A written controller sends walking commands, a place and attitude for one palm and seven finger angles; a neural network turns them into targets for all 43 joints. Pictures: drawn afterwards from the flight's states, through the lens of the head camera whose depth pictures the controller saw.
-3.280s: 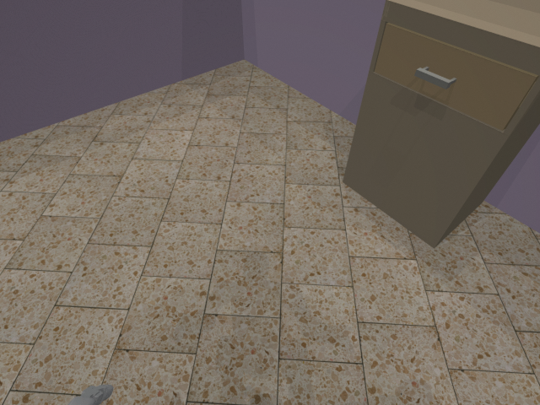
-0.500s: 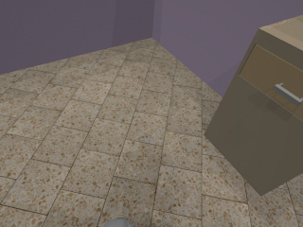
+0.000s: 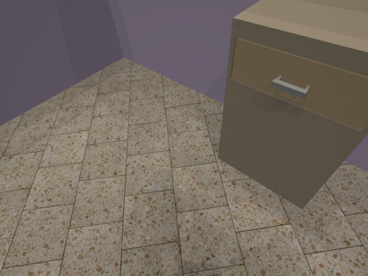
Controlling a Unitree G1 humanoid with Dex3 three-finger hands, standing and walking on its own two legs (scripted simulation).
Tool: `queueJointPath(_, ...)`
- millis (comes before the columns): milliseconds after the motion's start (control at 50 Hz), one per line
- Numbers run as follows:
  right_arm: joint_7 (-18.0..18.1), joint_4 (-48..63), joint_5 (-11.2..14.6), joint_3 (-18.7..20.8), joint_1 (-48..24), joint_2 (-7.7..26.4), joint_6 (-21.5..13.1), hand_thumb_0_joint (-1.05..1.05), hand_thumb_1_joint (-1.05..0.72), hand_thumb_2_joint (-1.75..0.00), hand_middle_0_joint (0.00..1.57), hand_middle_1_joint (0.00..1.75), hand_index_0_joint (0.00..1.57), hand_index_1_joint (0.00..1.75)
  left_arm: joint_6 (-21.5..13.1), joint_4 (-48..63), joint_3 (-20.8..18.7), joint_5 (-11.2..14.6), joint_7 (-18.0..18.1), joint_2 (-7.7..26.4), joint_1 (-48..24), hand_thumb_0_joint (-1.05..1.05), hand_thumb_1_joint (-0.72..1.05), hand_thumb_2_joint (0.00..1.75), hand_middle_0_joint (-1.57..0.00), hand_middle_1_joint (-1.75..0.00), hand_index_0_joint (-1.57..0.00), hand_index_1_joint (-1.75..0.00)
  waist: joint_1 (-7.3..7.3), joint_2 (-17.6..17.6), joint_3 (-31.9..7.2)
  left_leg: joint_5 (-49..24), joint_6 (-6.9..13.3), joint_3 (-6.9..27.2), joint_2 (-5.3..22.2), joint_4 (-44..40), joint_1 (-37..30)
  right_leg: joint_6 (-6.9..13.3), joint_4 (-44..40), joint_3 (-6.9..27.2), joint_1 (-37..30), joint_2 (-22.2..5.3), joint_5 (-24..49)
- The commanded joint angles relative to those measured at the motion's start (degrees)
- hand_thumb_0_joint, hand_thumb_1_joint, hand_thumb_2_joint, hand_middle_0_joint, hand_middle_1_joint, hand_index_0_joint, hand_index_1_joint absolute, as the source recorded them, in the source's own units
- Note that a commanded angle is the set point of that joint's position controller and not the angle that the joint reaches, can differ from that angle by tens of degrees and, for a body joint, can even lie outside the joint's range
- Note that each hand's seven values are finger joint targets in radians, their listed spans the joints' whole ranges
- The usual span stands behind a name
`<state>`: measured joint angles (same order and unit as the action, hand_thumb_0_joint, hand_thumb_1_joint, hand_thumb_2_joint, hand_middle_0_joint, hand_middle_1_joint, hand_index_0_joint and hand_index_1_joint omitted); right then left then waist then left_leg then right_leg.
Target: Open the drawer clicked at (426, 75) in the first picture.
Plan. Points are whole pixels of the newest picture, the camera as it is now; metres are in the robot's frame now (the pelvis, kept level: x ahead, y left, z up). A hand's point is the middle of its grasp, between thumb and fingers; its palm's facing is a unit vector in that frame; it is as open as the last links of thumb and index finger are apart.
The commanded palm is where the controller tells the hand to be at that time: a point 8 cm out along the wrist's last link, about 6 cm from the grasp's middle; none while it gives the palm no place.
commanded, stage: turn to face it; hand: left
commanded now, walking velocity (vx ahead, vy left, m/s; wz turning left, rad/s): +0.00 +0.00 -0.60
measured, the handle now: (291, 85) +0.74 -0.33 -0.03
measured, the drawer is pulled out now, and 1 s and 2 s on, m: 0.00 0.00 0.00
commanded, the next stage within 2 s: take the last steps up to it in 1.04 s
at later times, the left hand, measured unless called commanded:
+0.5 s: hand out of the picture +0.12 +0.21 -0.16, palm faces -0.20 -0.96 -0.19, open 7.4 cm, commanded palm none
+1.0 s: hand (149, 264) +0.17 +0.11 -0.13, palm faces -0.50 -0.82 -0.28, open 7.4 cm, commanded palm none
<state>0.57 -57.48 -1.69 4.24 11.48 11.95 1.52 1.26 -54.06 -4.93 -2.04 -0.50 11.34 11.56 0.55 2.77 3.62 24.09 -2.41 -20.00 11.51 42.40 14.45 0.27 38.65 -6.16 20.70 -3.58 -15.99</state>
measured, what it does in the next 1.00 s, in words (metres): steps on the spot, turning right: left foot, then right foot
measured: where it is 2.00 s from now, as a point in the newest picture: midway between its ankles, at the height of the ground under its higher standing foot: outside the picture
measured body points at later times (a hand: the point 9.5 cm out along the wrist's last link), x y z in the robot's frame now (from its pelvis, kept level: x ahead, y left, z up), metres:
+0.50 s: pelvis +0.00 +0.03 +0.01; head +0.03 +0.05 +0.46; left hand +0.13 +0.26 -0.14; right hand +0.02 -0.24 -0.11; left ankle +0.02 +0.14 -0.72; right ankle +0.03 -0.09 -0.70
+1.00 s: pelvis -0.02 +0.00 +0.02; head -0.01 -0.04 +0.46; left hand +0.20 +0.15 -0.11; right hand -0.14 -0.23 -0.15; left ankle +0.03 +0.14 -0.65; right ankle -0.07 -0.08 -0.72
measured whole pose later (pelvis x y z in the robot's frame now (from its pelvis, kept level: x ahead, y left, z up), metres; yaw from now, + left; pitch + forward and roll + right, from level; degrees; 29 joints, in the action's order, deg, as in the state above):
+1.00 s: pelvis -0.02 +0.00 +0.02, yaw -31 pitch +0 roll +1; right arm 1.1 -56.3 -1.2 3.6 13.6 14.3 4.3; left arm 1.4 -52.3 -2.5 -1.3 0.2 10.6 7.7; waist -1.5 3.2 4.5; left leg 26.2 -4.0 -3.9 6.6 61.6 25.8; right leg 1.9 31.6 -2.4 15.0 -0.2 -16.6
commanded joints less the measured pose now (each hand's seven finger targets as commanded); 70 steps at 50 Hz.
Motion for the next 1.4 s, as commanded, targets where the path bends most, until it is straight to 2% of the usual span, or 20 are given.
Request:
queueJointPath(0, 0.4, 8.2, 1.0, 0.8, -4.0, 4.0, 0.1, 0.00, -0.90, -0.90, 0.20, 0.30, 0.20, 0.30, -0.7, 1.6, -2.7, 0.8, 2.2, 13.2, 10.3, 0.00, 0.90, 0.90, -0.20, -0.30, -0.20, -0.30, 4.13, -16.9, -4.7, 9.7, -1.1, 15.8, -3.1, 25.8, 19.5, 11.6, -20.8, 26.1, -12.9, -18.8, 24.0)
queueJointPath(120, 0.2, 5.8, 0.3, 0.8, 0.1, 4.8, 0.6, 0.00, -0.90, -0.90, 0.20, 0.30, 0.20, 0.30, -0.7, 5.5, -1.7, 0.9, 1.8, 10.6, -0.7, 0.00, 0.90, 0.90, -0.20, -0.30, -0.20, -0.30, -0.30, -9.9, -6.9, -3.7, -2.4, 17.8, -4.7, 21.1, 15.0, 7.9, -21.1, 18.5, -8.2, -9.6, 10.9)
queueJointPath(280, 0.7, 8.3, 0.9, 0.3, -2.9, 5.1, 0.1, 0.00, -0.90, -0.90, 0.20, 0.30, 0.20, 0.30, 0.2, 4.8, -2.2, 0.6, 0.9, 12.6, 1.1, 0.00, 0.90, 0.90, -0.20, -0.30, -0.20, -0.30, 1.67, -11.1, -5.6, 0.6, -1.9, 18.1, -8.0, 5.3, 10.8, 10.1, -21.8, 26.9, -8.0, -8.7, 7.5)
queueJointPath(380, 1.7, 6.4, 1.6, 0.2, 5.4, 5.4, -1.1, 0.00, -0.90, -0.90, 0.20, 0.30, 0.20, 0.30, 1.2, 5.9, -2.2, 1.0, 0.7, 12.1, -3.4, 0.00, 0.90, 0.90, -0.20, -0.30, -0.20, -0.30, -1.98, -10.8, -8.3, -6.8, 0.1, 17.2, -10.1, -16.1, -5.5, 5.8, -17.2, 27.4, -1.1, -4.6, 8.2)
queueJointPath(400, 2.0, 6.3, 1.5, 0.6, 7.1, 7.6, -1.6, 0.00, -0.90, -0.90, 0.20, 0.30, 0.20, 0.30, 1.3, 6.7, -1.8, 1.4, 0.5, 9.9, -3.5, 0.00, 0.90, 0.90, -0.20, -0.30, -0.20, -0.30, -2.87, -4.5, -8.8, -7.1, 1.6, 22.0, -5.2, -22.9, -12.5, 2.6, -12.2, 23.2, 5.7, -0.1, 2.6)
queueJointPath(420, 2.0, 7.5, 0.6, 1.5, 6.2, 13.0, -1.8, 0.00, -0.90, -0.90, 0.20, 0.30, 0.20, 0.30, 1.4, 7.9, -1.1, 2.0, -0.1, 6.3, -3.4, 0.00, 0.90, 0.90, -0.20, -0.30, -0.20, -0.30, -3.08, 12.9, -7.0, -2.4, 5.6, 37.4, 9.4, -30.9, -14.5, -0.8, 1.4, 14.0, 16.0, 7.4, -8.6)
queueJointPath(440, 2.0, 9.0, 0.6, 1.6, 3.3, 14.7, -1.5, 0.00, -0.90, -0.90, 0.20, 0.30, 0.20, 0.30, 1.5, 8.4, -1.4, 1.1, -0.3, 7.8, -5.0, 0.00, 0.90, 0.90, -0.20, -0.30, -0.20, -0.30, -2.80, 13.3, -3.2, -5.1, 9.7, 40.9, 17.1, -32.5, -6.2, -2.4, 14.4, 9.4, 16.3, 6.1, -14.7)
queueJointPath(520, 2.2, 11.4, 0.3, -0.2, -5.5, 8.9, -2.2, 0.00, -0.90, -0.90, 0.20, 0.30, 0.20, 0.30, 2.3, 5.1, -2.5, 0.3, -1.6, 8.2, 0.2, 0.00, 0.90, 0.90, -0.20, -0.30, -0.20, -0.30, 1.90, 5.8, -1.6, -20.9, 7.9, 21.8, 6.0, -26.8, -1.8, -4.1, 30.9, 8.4, 13.1, 3.7, -5.9)
queueJointPath(660, 1.7, 6.8, 0.2, 1.3, 6.0, 10.2, -2.1, 0.00, -0.90, -0.90, 0.20, 0.30, 0.20, 0.30, 1.9, 7.0, -0.5, 1.0, -1.5, 5.0, -6.9, 0.00, 0.90, 0.90, -0.20, -0.30, -0.20, -0.30, -3.61, 8.4, -4.3, -41.6, 9.9, 16.8, 7.8, -20.2, -14.8, -4.7, 13.3, 2.7, 10.4, 1.3, -10.0)
queueJointPath(780, 0.7, 6.1, 0.4, 2.1, 4.0, 11.7, -1.5, 0.00, -0.90, -0.90, 0.20, 0.30, 0.20, 0.30, 0.7, 5.4, -0.3, 1.0, -0.9, 5.5, -2.5, 0.00, 0.90, 0.90, -0.20, -0.30, -0.20, -0.30, -1.29, 8.6, -6.1, -36.8, 6.2, 12.7, 8.0, -13.0, -8.2, -2.0, -7.5, -0.1, -5.7, 2.9, -0.2)
queueJointPath(800, 0.4, 6.2, 0.8, 2.0, 3.9, 11.0, -1.3, 0.00, -0.90, -0.90, 0.20, 0.30, 0.20, 0.30, 0.0, 4.3, -0.6, 0.8, -0.6, 7.8, 1.4, 0.00, 0.90, 0.90, -0.20, -0.30, -0.20, -0.30, 0.79, 4.2, -8.3, -31.5, 3.3, 10.4, 5.9, -5.8, -4.5, -1.2, -16.0, 2.0, -13.5, 1.2, 8.9)
queueJointPath(820, 0.2, 7.4, 1.2, 1.0, 4.6, 6.7, -1.1, 0.00, -0.90, -0.90, 0.20, 0.30, 0.20, 0.30, -0.9, 3.1, -1.7, 0.2, 0.3, 14.3, 5.2, 0.00, 0.90, 0.90, -0.20, -0.30, -0.20, -0.30, 2.35, -12.8, -10.2, -9.8, -0.5, 7.2, 0.6, 6.3, 10.6, 2.9, -18.9, 17.1, -25.8, -11.7, 25.4)
queueJointPath(840, 0.4, 10.0, 1.1, -0.1, -0.8, 4.5, -0.5, 0.00, -0.90, -0.90, 0.20, 0.30, 0.20, 0.30, -0.8, 2.1, -2.3, 0.9, 1.1, 17.4, 8.0, 0.00, 0.90, 0.90, -0.20, -0.30, -0.20, -0.30, 4.21, -19.8, -9.5, 13.3, -1.8, 11.7, -4.8, 16.0, 18.2, 8.8, -16.8, 26.9, -23.6, -20.1, 45.1)
queueJointPath(860, 1.1, 9.6, 1.3, -0.1, -0.6, 5.1, 0.1, 0.00, -0.90, -0.90, 0.20, 0.30, 0.20, 0.30, -0.6, 2.0, -1.9, 1.1, 1.6, 15.8, 7.7, 0.00, 0.90, 0.90, -0.20, -0.30, -0.20, -0.30, 3.64, -15.6, -9.8, 11.6, -0.9, 17.8, -4.1, 20.4, 17.9, 11.8, -16.2, 22.8, -21.4, -19.5, 41.1)
queueJointPath(960, 0.5, 5.1, 0.5, 0.0, 2.3, 5.2, 0.7, 0.00, -0.90, -0.90, 0.20, 0.30, 0.20, 0.30, -0.6, 4.6, -0.5, 0.9, 1.9, 10.5, -2.7, 0.00, 0.90, 0.90, -0.20, -0.30, -0.20, -0.30, -1.18, -11.0, -4.5, -0.7, -2.1, 18.1, -4.8, 21.1, 15.4, 8.5, -18.3, 15.2, -11.2, -10.0, 26.4)
queueJointPath(1120, 0.8, 5.5, 1.0, -0.4, 0.0, 4.3, 0.1, 0.00, -0.90, -0.90, 0.20, 0.30, 0.20, 0.30, -0.6, 3.0, -0.8, 0.5, 1.8, 11.3, 0.2, 0.00, 0.90, 0.90, -0.20, -0.30, -0.20, -0.30, 0.31, -11.9, -5.2, 0.3, -1.9, 17.2, -7.3, 6.6, 10.8, 10.3, -18.7, 19.8, -12.0, -9.8, 22.7)
queueJointPath(1220, 0.8, 2.4, 0.5, -1.0, 9.1, 4.2, -2.1, 0.00, -0.90, -0.90, 0.20, 0.30, 0.20, 0.30, -0.3, 2.5, -0.3, 1.1, 1.2, 8.9, -1.9, 0.00, 0.90, 0.90, -0.20, -0.30, -0.20, -0.30, -3.33, -8.4, -5.4, -7.4, -0.2, 15.6, -8.1, -17.1, -10.2, 5.9, -16.4, 19.3, 0.6, -4.3, -8.1)
queueJointPath(1260, 1.1, 1.9, -0.5, 0.8, 14.0, 13.5, -2.6, 0.00, -0.90, -0.90, 0.20, 0.30, 0.20, 0.30, -0.3, 4.3, 0.8, 1.3, 0.4, 2.8, -1.3, 0.00, 0.90, 0.90, -0.20, -0.30, -0.20, -0.30, -5.29, 19.6, -0.9, 14.8, 7.3, 44.7, 13.6, -34.5, -12.6, -0.2, 9.0, 4.2, 17.1, 7.6, -18.6)
queueJointPath(1280, 1.2, 2.5, -0.5, 0.7, 12.7, 13.9, -2.4, 0.00, -0.90, -0.90, 0.20, 0.30, 0.20, 0.30, -0.2, 5.1, 0.1, 0.5, 0.1, 5.6, -4.7, 0.00, 0.90, 0.90, -0.20, -0.30, -0.20, -0.30, -5.58, 13.4, 4.1, 20.6, 10.5, 47.7, 16.9, -38.1, -4.0, 0.4, 17.3, 8.8, 17.4, 3.8, -15.3)
queueJointPath(1380, 1.6, 2.1, 0.1, -1.5, 8.9, 6.1, -4.6, 0.00, -0.90, -0.90, 0.20, 0.30, 0.20, 0.30, -0.8, -0.5, 0.0, 0.1, -1.3, 3.6, 1.3, 0.00, 0.90, 0.90, -0.20, -0.30, -0.20, -0.30, -1.32, 4.1, 2.0, -1.7, 6.4, 26.6, 4.4, -34.5, -6.0, -1.2, 26.2, 7.2, 15.1, 1.6, 0.8)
